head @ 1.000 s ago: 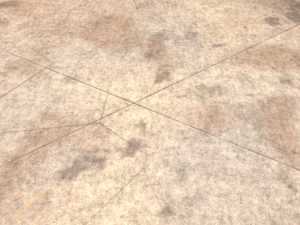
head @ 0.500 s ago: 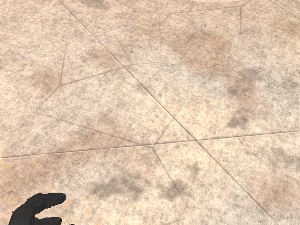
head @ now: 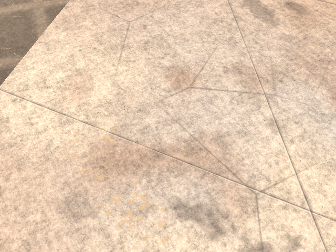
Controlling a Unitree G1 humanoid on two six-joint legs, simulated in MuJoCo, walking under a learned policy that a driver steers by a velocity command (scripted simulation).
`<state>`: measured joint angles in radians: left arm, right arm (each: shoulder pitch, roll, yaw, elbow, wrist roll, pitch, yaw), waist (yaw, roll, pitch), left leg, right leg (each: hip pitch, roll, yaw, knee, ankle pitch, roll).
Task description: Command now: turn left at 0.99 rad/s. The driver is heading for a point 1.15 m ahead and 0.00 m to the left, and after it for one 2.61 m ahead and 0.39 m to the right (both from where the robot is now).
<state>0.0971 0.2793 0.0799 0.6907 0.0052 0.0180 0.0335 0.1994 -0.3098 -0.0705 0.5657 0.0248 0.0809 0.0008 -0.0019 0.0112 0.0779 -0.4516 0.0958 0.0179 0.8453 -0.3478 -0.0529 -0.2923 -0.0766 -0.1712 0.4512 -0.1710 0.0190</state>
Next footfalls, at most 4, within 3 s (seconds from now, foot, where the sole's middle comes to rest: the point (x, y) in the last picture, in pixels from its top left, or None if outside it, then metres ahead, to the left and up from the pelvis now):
0.04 left None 0.04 0.13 -0.77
0.54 right None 0.15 -0.07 -0.77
0.90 left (114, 251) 0.43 0.21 -0.77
1.34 right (186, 161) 0.82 -0.07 -0.77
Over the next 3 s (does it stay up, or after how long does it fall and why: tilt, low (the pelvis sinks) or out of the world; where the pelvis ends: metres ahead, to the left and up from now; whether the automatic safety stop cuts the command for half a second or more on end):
stays up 2.23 -0.19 -0.03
